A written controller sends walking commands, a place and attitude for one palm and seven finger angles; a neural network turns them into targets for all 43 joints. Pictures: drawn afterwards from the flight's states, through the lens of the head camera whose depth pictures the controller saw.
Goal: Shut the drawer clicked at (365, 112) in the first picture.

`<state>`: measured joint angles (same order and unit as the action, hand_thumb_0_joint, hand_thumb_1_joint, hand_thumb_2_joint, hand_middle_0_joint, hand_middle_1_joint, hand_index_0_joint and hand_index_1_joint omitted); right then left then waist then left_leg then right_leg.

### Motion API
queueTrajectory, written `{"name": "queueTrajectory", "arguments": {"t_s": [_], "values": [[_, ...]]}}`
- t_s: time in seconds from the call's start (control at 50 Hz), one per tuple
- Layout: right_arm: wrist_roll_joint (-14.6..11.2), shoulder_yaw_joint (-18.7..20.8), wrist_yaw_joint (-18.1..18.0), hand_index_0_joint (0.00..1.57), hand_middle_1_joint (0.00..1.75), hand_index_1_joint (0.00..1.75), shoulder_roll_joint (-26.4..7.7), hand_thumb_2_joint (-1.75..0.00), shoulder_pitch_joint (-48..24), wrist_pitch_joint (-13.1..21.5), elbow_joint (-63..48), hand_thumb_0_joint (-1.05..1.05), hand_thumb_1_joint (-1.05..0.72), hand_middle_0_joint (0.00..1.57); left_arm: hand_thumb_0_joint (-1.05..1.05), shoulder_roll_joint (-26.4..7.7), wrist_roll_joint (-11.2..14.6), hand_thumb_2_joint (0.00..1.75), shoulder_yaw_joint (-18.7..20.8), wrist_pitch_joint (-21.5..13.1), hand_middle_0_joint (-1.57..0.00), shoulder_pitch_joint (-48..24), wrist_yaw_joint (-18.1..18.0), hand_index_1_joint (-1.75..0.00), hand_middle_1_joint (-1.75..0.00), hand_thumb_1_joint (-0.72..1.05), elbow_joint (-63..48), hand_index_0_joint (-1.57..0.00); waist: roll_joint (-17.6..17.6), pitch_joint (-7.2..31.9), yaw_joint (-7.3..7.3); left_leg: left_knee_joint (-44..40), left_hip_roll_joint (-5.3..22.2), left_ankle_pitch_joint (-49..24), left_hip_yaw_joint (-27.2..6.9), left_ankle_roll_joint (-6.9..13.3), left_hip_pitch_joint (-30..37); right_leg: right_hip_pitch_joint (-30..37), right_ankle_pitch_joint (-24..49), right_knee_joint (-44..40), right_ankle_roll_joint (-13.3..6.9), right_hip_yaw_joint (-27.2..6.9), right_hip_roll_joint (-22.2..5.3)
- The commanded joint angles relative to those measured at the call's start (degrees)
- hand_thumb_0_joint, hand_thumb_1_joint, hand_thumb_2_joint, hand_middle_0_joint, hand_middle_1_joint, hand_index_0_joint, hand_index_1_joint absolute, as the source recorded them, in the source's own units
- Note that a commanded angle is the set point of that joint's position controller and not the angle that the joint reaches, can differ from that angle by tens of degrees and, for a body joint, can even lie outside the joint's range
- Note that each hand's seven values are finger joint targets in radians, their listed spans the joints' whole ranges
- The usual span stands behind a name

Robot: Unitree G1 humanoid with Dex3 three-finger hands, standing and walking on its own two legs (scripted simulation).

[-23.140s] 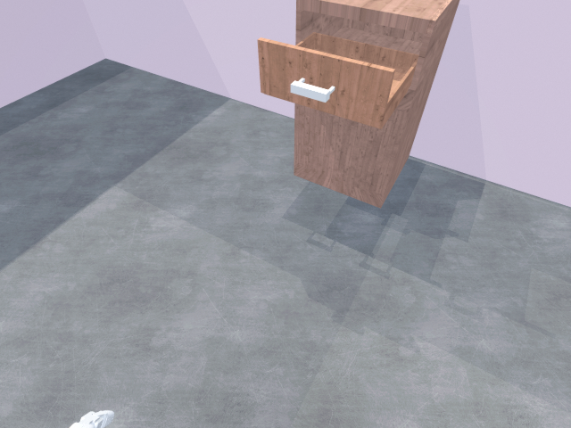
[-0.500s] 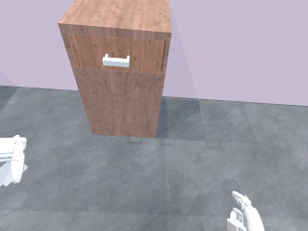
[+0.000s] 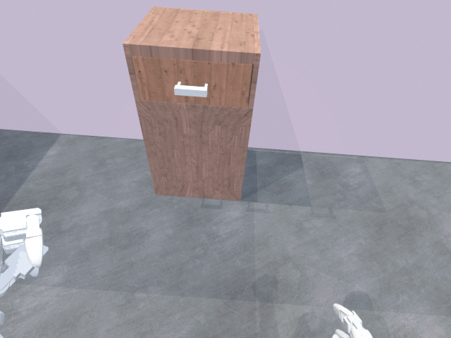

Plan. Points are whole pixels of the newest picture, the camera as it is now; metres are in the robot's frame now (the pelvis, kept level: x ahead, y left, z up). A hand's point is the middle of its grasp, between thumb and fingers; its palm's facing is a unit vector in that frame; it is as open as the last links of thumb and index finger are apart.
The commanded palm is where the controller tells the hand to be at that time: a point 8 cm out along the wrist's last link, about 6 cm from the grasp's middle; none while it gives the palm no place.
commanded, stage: stop stepping back and stand still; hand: left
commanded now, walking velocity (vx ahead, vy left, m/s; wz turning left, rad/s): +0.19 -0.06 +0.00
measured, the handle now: (191, 88) +0.97 +0.17 -0.05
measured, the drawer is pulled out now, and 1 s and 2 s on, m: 0.00 0.00 0.00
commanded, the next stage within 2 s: let the arm hang, fingers relaxed in 0.36 s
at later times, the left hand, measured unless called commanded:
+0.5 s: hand (64, 248) +0.20 +0.23 +0.14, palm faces +0.33 -0.81 -0.48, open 3.3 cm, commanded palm none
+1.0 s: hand out of the picture -0.02 +0.20 -0.17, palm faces +0.03 -0.96 -0.27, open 4.9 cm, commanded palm none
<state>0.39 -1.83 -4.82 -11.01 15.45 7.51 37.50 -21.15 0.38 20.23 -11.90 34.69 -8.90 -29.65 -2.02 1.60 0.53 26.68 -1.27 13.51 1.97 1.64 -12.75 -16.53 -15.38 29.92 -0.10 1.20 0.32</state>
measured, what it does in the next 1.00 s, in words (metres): stands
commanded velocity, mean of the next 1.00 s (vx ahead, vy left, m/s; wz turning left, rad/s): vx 0.02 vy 0.00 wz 0.00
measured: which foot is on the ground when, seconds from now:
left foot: down 0.00-1.00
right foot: down 0.00-1.00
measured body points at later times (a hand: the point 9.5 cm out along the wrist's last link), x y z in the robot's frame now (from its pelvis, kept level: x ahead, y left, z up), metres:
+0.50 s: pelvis +0.00 -0.01 +0.00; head +0.00 -0.01 +0.45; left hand +0.18 +0.27 +0.16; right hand +0.16 -0.25 -0.09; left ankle +0.01 +0.10 -0.74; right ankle +0.03 -0.10 -0.74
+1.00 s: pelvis -0.01 -0.02 +0.00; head +0.02 -0.02 +0.45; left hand -0.02 +0.25 -0.15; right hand -0.02 -0.25 -0.16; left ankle +0.01 +0.10 -0.74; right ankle +0.03 -0.10 -0.74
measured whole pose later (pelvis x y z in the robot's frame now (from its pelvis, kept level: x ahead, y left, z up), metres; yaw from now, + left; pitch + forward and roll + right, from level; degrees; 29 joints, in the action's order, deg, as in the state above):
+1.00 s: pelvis -0.01 -0.02 +0.00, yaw +2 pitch -1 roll +0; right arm 1.3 0.3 -1.1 -10.6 17.7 -1.4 62.5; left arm -13.7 -0.7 0.8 1.0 16.1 -1.1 62.7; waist 0.7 -4.0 0.2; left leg 25.5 0.2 11.8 -0.4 0.1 -12.5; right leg -12.8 -9.5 23.2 -3.0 3.6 2.0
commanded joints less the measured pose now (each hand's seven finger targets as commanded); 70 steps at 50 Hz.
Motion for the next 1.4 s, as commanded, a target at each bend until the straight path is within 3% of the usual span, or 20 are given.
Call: {"name": "queueTrajectory", "arguments": {"t_s": [0.0, 0.08, 0.14, 0.18, 0.24, 0.28, 0.32, 0.36, 0.42, 0.44, 0.46, 0.5, 0.54, 0.6, 0.66, 0.76, 0.86, 1.04, 1.16, 1.38], "values": [[-0.03, 3.24, -0.28, 0.2, 0.3, 0.3, -7.96, -0.9, -7.44, 3.81, -9.91, 0.0, -0.9, 0.2, 0.0, -8.68, -0.19, 0.9, 6.16, -3.87, -1.4, -2.13, -0.76, -1.6, -1.6, 0.9, -12.61, -1.4, 8.61, -2.11, -0.19, -15.51, 12.45, 21.3, -13.54, 4.57, -11.2, 6.98, -3.19, 1.06, 0.57, 0.59, 0.08], [0.08, 3.54, 0.03, 0.2, 0.3, 0.3, -7.88, -0.9, -7.48, 2.88, -9.87, 0.0, -0.9, 0.2, 0.0, -8.01, 0.45, 0.9, 6.14, -3.31, -1.4, -0.35, -0.59, -1.6, -1.6, 0.9, -10.34, -1.4, 6.95, -2.03, 0.07, -9.86, 8.36, 21.14, -8.92, 2.73, -12.5, 7.26, -8.11, -4.23, -1.51, -3.57, -1.03], [0.51, 3.81, 0.05, 0.2, 0.3, 0.3, -7.36, -0.9, -7.36, 1.98, -9.68, 0.0, -0.9, 0.2, 0.0, -9.35, 0.84, 0.9, 6.69, -3.02, -1.4, -1.94, -0.46, -1.6, -1.6, 0.9, -9.39, -1.4, -3.39, -3.53, 0.42, 2.93, 3.72, 13.2, -3.82, 0.88, -11.13, 0.58, -18.66, -13.55, -4.99, -16.34, -7.83], [0.33, 3.69, 0.43, 0.2, 0.3, 0.3, -6.75, -0.9, -6.41, 1.66, -8.86, 0.0, -0.9, 0.2, 0.0, -9.5, 0.91, 0.9, 6.25, -3.19, -1.4, -4.09, -0.62, -1.6, -1.6, 0.9, -10.64, -1.4, -3.81, -1.43, 0.86, 9.84, 2.63, 8.8, -1.67, 0.33, -7.93, -1.33, -21.71, -16.48, -7.13, -20.53, -12.62], [0.09, 3.61, 0.21, 0.2, 0.3, 0.3, -7.01, -0.9, -6.97, 1.56, -9.31, 0.0, -0.9, 0.2, 0.0, -9.52, 1.06, 0.9, 6.07, -3.25, -1.4, -4.15, -0.85, -1.6, -1.6, 0.9, -12.47, -1.4, -0.8, -0.98, 0.69, 3.18, 3.37, 6.25, -2.17, 0.61, -1.7, -3.65, -16.93, -13.26, -5.25, -13.61, -10.17], [0.2, 3.21, -0.19, 0.2, 0.3, 0.3, -7.58, -0.9, -8.18, 2.07, -9.75, 0.0, -0.9, 0.2, 0.0, -9.47, 0.91, 0.9, 5.92, -4.01, -1.4, -3.91, -0.69, -1.6, -1.6, 0.9, -13.69, -1.4, 6.04, -3.6, 0.23, -5.07, 6.28, 9.58, -6.95, 1.52, -1.54, -5.21, -14.46, -9.37, -2.44, -8.55, -5.36], [0.18, 2.7, -0.5, 0.2, 0.3, 0.3, -7.33, -0.9, -8.28, 2.51, -9.79, 0.0, -0.9, 0.2, 0.0, -8.99, 0.12, 0.9, 6.07, -4.53, -1.4, -4.0, -0.9, -1.6, -1.6, 0.9, -13.81, -1.4, 11.88, -4.53, -0.05, -13.22, 10.15, 15.16, -13.22, 2.76, -7.15, 0.3, -5.92, -2.88, -0.48, -3.88, -1.44], [0.0, 2.88, -0.53, 0.2, 0.3, 0.3, -7.21, -0.9, -8.35, 3.09, -10.02, 0.0, -0.9, 0.2, 0.0, -9.21, -0.11, 0.9, 6.44, -4.97, -1.4, -4.15, -0.86, -1.6, -1.6, 0.9, -13.66, -1.4, 9.45, -2.94, -0.61, -13.09, 10.97, 7.66, -13.44, 2.83, -8.54, 5.78, 1.99, -0.54, 0.21, -2.02, -1.19], [-0.26, 3.55, 0.06, 0.2, 0.3, 0.3, -7.37, -0.9, -7.29, 3.41, -9.88, 0.0, -0.9, 0.2, 0.0, -8.73, 0.77, 0.9, 6.67, -5.15, -1.4, -0.8, -0.48, -1.6, -1.6, 0.9, -11.25, -1.4, 5.24, 1.36, -0.67, -5.54, 7.21, -5.21, -6.45, 1.15, -4.61, 8.73, 10.98, -4.59, -0.46, -4.72, -3.06], [-1.51, 7.05, 4.95, 0.2, 0.3, 0.3, -14.38, -0.9, -10.3, 6.19, 3.5, 0.0, -0.9, 0.2, 0.0, -2.17, -2.05, 0.9, -16.26, 2.33, -1.4, -8.79, 7.09, -1.6, -1.6, 0.9, 35.38, -1.4, 1.49, -0.22, 2.54, 7.16, 6.61, -17.3, -4.13, -0.05, -2.18, -0.33, 24.69, 0.53, -1.79, -3.3, -7.75], [-0.98, 7.59, 5.24, 0.2, 0.3, 0.3, -13.84, -0.9, -4.42, 0.92, 3.53, 0.0, -0.9, 0.2, 0.0, -1.6, -2.32, 0.9, -13.22, 8.42, -1.36, -9.29, 8.91, -1.56, -1.56, 0.9, 37.16, -1.36, -0.07, 3.37, 1.62, 6.83, 6.38, -18.5, -4.92, -0.73, -0.82, 0.05, 27.48, -0.2, -2.85, -6.71, -9.47], [-0.19, 6.14, 4.97, 0.2, 0.3, 0.3, -10.03, -0.9, -1.31, -2.48, 3.16, 0.0, -0.9, 0.2, 0.0, 1.29, -2.38, 0.9, -14.26, 10.22, -1.28, -12.49, 8.8, -1.47, -1.47, 0.9, 41.09, -1.28, -7.07, 5.24, 1.24, 8.51, 5.07, -13.79, -5.18, 0.24, -1.48, 0.99, 24.81, 0.13, -4.36, -5.62, -9.27], [0.46, 5.74, 5.05, 0.2, 0.3, 0.3, -10.33, -0.9, -1.52, -4.2, 3.17, 0.0, -0.9, 0.2, 0.0, -0.31, -2.47, 0.9, -14.75, 10.56, -1.2, -16.66, 8.59, -1.38, -1.38, 0.9, 47.16, -1.2, -10.54, 5.05, 0.95, 8.46, 3.48, -10.55, -5.4, 0.66, -3.44, 3.11, 22.71, -0.31, -5.73, -6.66, -9.93], [1.19, 5.13, 4.65, 0.2, 0.3, 0.3, -10.46, -0.9, -3.71, -6.1, 5.58, 0.0, -0.9, 0.2, 0.0, -1.28, -2.11, 0.9, -15.83, 11.44, -1.08, -21.41, 8.12, -1.25, -1.25, 0.9, 58.39, -1.08, -5.63, 2.68, 0.47, 4.43, 3.9, -10.28, -6.58, 0.98, -1.93, 2.72, 17.09, -1.91, -5.15, -6.65, -8.84], [1.41, 3.92, 4.28, 0.2, 0.3, 0.3, -9.8, -0.9, -6.02, -6.84, 8.94, 0.0, -0.9, 0.2, 0.0, -0.26, -1.68, 0.9, -17.13, 12.19, -0.96, -23.1, 7.78, -1.12, -1.12, 0.9, 68.17, -0.96, 6.34, -0.35, -0.82, -2.87, 6.69, -9.53, -9.73, 1.56, -4.25, 4.69, 6.43, -3.53, -2.9, -5.28, -5.19], [1.25, 3.62, 3.66, 0.2, 0.3, 0.3, -7.14, -0.9, -2.83, -7.63, 14.91, 0.0, -0.9, 0.2, 0.0, 1.58, -1.37, 0.9, -17.28, 11.55, -0.76, -20.85, 7.61, -0.91, -0.91, 0.9, 79.24, -0.76, 9.83, -0.02, -0.76, -4.87, 5.83, 0.82, -7.76, 0.79, -2.75, 6.26, -0.5, -10.74, -3.54, -7.11, -5.88], [0.94, 3.84, 3.46, 0.2, 0.3, 0.3, -6.74, -0.9, 1.9, -7.77, 19.48, 0.0, -0.9, 0.2, 0.0, 1.15, -1.06, 0.9, -17.88, 11.16, -0.56, -21.39, 7.76, -0.69, -0.69, 0.9, 85.22, -0.56, 3.65, -1.41, -0.08, -5.44, 6.0, 0.77, -7.01, 0.74, -0.68, 4.86, -2.31, -13.46, -3.99, -7.08, -6.25], [0.64, 3.59, 3.02, 0.2, 0.3, 0.3, -5.58, -0.9, 5.69, -7.72, 24.46, 0.0, -0.9, 0.2, 0.0, 1.81, -0.82, 0.9, -18.31, 11.26, -0.2, -19.14, 7.38, -0.3, -0.3, 0.9, 91.5, -0.2, 1.91, -5.27, -0.13, -6.64, 5.91, 0.38, -6.23, 0.93, -0.05, 2.63, -3.98, -14.18, -3.97, -6.65, -5.93], [0.76, 3.46, 2.93, 0.2, 0.3, 0.3, -3.99, -0.9, 6.57, -7.66, 25.79, 0.0, -0.9, 0.2, 0.0, 2.87, -0.87, 0.9, -18.22, 11.35, -0.2, -18.5, 7.19, -0.3, -0.3, 0.9, 92.57, -0.2, 0.9, -6.39, -0.16, -6.89, 5.61, 1.11, -5.99, 1.0, -0.63, 2.07, -5.2, -14.3, -3.76, -6.61, -5.98], [0.8, 3.65, 2.6, 0.2, 0.3, 0.3, -3.12, -0.9, 5.53, -7.06, 25.9, 0.0, -0.9, 0.2, 0.0, 4.54, -0.9, 0.9, -18.0, 11.02, -0.2, -18.96, 7.07, -0.3, -0.3, 0.9, 92.5, -0.2, 3.89, -5.98, -0.3, -7.6, 6.18, -1.68, -6.38, 0.84, -0.54, 3.82, 0.33, -12.89, -3.48, -6.03, -5.76]]}}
